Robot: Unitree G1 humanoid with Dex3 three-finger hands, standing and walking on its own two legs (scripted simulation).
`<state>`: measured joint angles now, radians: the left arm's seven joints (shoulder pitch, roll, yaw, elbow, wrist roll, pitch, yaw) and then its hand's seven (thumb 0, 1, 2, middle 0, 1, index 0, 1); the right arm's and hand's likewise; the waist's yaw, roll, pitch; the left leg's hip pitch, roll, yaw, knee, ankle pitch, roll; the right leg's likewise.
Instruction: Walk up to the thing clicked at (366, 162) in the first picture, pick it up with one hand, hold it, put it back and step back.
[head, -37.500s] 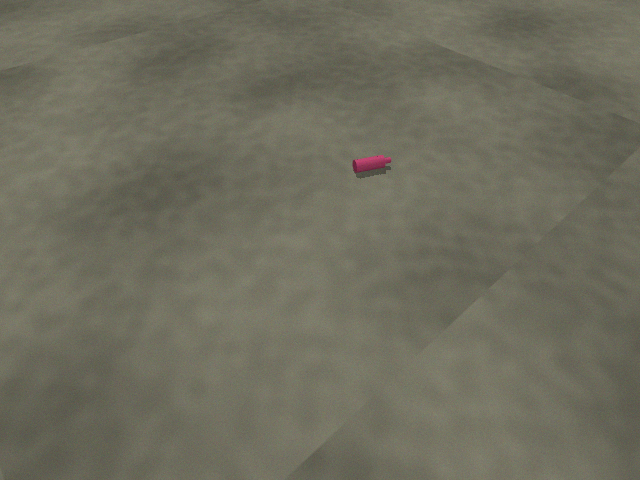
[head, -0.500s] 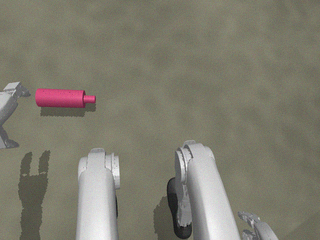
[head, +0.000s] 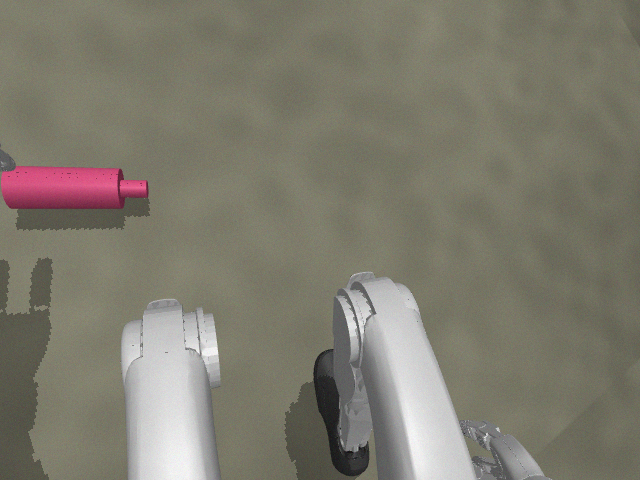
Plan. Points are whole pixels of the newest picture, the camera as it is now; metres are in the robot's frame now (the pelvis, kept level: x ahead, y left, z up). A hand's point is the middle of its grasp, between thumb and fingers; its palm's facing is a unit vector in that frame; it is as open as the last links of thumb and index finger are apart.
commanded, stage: rise first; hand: left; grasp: from above
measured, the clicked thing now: (82, 188) +0.52 +0.29 -0.31
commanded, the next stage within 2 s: approach in 1.96 s
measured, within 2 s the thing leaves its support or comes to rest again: neither
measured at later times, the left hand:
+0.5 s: hand out of the picture +0.44 +0.36 -0.18, palm faces -0.46 -0.05 -0.88, open 13.8 cm
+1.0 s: hand out of the picture +0.45 +0.35 -0.19, palm faces -0.46 -0.06 -0.89, open 14.0 cm
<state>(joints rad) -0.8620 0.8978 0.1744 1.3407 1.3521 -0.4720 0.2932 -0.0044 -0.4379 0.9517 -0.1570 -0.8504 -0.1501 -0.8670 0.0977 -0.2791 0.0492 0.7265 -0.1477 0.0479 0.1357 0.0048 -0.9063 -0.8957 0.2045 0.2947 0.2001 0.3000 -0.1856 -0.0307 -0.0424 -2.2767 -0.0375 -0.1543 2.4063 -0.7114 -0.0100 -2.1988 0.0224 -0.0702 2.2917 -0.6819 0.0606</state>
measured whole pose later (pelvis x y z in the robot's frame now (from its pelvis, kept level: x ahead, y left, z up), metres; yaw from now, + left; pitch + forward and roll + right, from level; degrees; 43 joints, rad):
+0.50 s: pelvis +0.01 +0.00 -0.02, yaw -1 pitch +34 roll -10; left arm -0.93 0.94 0.18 1.43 1.38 -0.43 0.36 0.00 -0.46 0.96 -0.13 -0.94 -0.13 -0.94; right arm 0.10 -0.27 0.09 0.74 -0.18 0.03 0.14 0.00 -0.91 -0.90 0.20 0.29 0.20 0.30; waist -0.23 -0.04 -0.01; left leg -2.33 -0.03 -0.17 2.46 -0.73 -0.02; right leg -2.25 0.03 -0.08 2.34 -0.69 0.06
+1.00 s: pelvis +0.00 +0.00 -0.02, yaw -2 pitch +33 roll -11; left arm -0.99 0.96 0.15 1.48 1.38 -0.43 0.38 0.00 -0.50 0.99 -0.10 -1.00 -0.11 -1.00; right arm 0.10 -0.28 0.12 0.72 -0.18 0.03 0.15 0.00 -0.92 -0.90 0.20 0.29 0.20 0.30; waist -0.25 -0.05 0.00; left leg -2.33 -0.04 -0.18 2.47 -0.72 -0.01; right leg -2.25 0.03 -0.09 2.33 -0.67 0.07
